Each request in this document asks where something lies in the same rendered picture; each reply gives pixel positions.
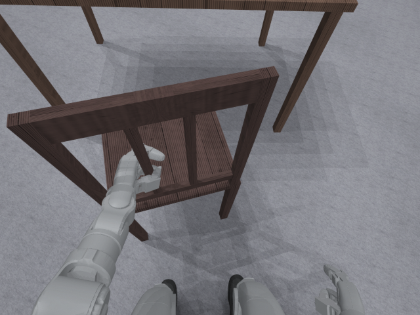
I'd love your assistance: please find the robot left hand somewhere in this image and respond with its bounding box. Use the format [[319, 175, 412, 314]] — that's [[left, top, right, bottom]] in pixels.
[[114, 143, 165, 194]]

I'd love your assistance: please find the table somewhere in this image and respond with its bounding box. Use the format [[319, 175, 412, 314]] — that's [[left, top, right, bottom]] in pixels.
[[0, 0, 358, 133]]

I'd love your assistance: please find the chair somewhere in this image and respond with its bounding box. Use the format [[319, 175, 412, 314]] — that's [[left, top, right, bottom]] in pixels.
[[7, 66, 279, 242]]

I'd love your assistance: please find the left robot upper arm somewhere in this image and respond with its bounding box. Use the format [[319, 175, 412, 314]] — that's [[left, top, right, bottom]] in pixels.
[[35, 276, 110, 315]]

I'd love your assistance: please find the right robot foot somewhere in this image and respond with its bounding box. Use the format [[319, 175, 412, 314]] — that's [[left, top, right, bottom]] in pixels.
[[228, 274, 243, 315]]

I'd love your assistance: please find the right robot thigh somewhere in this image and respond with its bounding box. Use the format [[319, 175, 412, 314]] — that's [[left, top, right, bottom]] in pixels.
[[233, 282, 285, 315]]

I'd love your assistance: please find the robot right hand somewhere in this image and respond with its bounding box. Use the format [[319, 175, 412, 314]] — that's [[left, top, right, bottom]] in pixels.
[[315, 264, 365, 315]]

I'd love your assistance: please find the left robot forearm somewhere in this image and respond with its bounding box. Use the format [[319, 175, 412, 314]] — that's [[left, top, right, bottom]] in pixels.
[[31, 184, 136, 315]]

